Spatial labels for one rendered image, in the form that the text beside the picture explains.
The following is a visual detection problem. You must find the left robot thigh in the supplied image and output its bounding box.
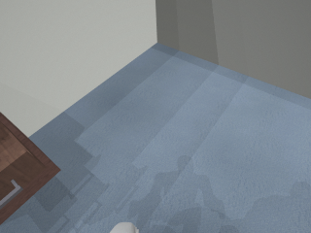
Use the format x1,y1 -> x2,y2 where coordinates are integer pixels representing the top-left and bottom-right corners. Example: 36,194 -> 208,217
110,222 -> 139,233

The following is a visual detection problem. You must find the drawer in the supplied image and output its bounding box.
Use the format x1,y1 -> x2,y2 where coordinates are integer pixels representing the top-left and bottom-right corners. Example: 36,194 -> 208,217
0,121 -> 47,201

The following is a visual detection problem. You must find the cabinet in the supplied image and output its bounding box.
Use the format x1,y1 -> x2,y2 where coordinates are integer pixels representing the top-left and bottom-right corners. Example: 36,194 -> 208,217
0,112 -> 60,225

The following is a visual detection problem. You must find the handle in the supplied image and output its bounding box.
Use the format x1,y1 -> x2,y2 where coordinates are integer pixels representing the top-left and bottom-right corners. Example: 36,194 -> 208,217
0,179 -> 23,210

